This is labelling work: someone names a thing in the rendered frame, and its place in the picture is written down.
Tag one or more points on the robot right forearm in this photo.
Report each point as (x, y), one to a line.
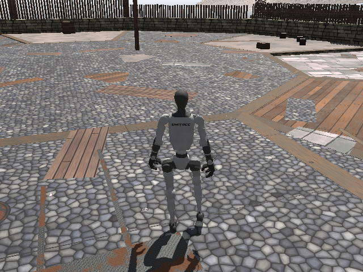
(208, 153)

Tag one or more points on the left robot hand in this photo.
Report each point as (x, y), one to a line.
(156, 161)

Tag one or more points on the robot left forearm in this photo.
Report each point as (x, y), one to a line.
(154, 151)

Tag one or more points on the robot foot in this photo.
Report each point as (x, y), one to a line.
(200, 216)
(173, 227)

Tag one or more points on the robot left foot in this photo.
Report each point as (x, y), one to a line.
(173, 227)

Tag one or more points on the robot right upper arm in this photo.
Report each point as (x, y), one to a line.
(201, 130)

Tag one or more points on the right robot hand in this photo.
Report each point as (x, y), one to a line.
(210, 170)

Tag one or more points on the robot left upper arm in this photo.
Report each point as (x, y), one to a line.
(161, 128)

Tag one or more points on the robot right foot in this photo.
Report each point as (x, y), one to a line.
(200, 216)

